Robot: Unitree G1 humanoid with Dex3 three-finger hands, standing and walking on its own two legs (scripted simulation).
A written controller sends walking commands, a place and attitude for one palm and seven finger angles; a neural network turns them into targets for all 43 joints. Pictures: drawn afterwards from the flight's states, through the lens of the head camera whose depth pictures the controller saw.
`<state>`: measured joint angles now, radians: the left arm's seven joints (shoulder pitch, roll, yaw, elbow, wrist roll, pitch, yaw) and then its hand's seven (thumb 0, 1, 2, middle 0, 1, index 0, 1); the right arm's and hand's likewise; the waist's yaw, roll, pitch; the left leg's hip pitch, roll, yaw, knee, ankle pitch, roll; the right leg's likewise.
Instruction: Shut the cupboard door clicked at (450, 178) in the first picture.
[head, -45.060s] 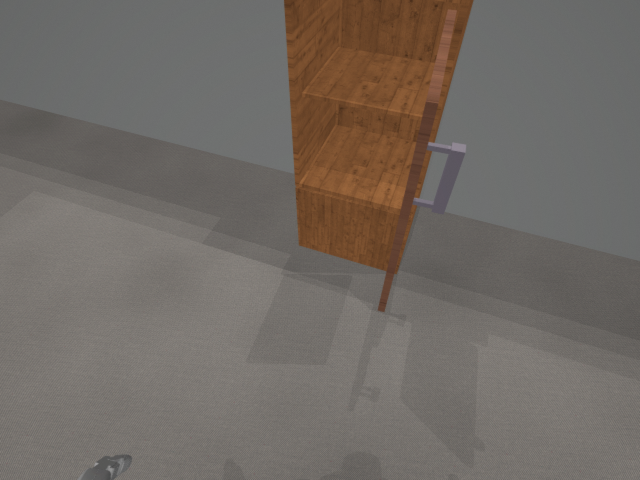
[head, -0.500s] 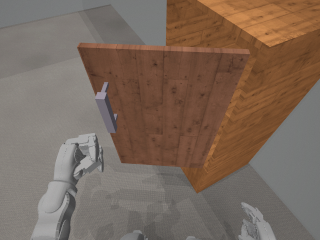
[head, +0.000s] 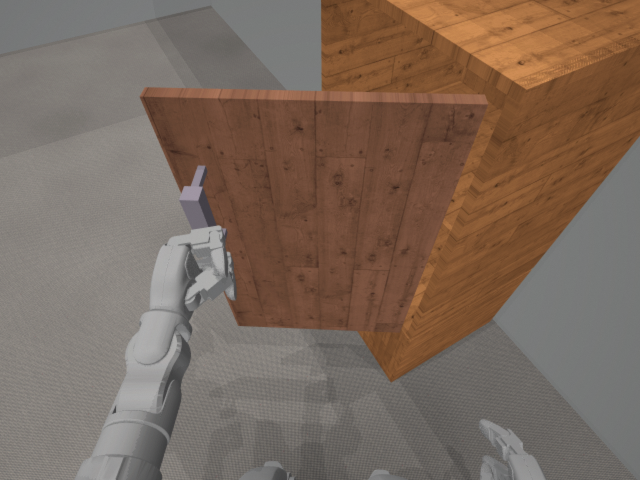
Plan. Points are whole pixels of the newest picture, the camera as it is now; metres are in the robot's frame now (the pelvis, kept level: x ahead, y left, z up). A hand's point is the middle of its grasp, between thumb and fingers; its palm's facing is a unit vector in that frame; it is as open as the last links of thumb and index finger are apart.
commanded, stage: bring the fist close to the handle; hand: left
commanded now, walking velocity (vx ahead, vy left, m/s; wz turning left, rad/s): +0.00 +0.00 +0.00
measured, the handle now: (209, 218) +0.44 +0.17 +0.06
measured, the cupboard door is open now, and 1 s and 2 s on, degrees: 58 50 33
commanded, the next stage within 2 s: push the door shut along its arc in 0.30 s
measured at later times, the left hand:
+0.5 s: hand (220, 277) +0.34 +0.14 +0.06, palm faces -0.03 -1.00 -0.02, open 3.1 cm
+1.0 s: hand (231, 236) +0.41 +0.13 +0.06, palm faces -0.16 -0.99 -0.02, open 3.1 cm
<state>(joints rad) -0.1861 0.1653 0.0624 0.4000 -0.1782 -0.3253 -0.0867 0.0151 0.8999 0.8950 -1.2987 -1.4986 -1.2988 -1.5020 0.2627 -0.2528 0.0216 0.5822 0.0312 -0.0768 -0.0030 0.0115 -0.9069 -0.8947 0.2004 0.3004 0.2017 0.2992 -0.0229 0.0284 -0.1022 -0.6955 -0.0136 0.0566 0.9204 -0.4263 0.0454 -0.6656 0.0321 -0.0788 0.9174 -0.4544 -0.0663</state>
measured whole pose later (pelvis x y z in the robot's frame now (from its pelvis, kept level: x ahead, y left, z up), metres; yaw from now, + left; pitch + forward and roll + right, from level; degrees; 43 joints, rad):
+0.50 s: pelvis -0.01 +0.00 +0.00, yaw +0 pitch +11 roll +0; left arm -0.22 0.19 0.09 0.49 -0.19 -0.37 -0.13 0.01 0.90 0.90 -1.30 -1.50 -1.30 -1.50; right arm 0.25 -0.26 0.02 0.60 0.04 -0.06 -0.01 0.01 -0.91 -0.89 0.20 0.30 0.20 0.30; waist -0.02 0.02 -0.09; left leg -0.69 -0.01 0.05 0.91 -0.41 0.04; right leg -0.66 0.03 -0.08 0.91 -0.44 -0.07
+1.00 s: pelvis -0.01 +0.01 -0.01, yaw +1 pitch +14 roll -1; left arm -0.60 0.26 0.12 0.89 -0.19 -0.40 -0.24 0.02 0.90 0.90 -1.31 -1.50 -1.31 -1.50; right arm 0.31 -0.27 0.02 0.66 0.04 -0.06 -0.01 0.01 -0.91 -0.89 0.20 0.30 0.20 0.30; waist -0.07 0.03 -0.09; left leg -0.79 -0.02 0.05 0.96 -0.41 0.06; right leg -0.75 0.02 -0.09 0.94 -0.44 -0.06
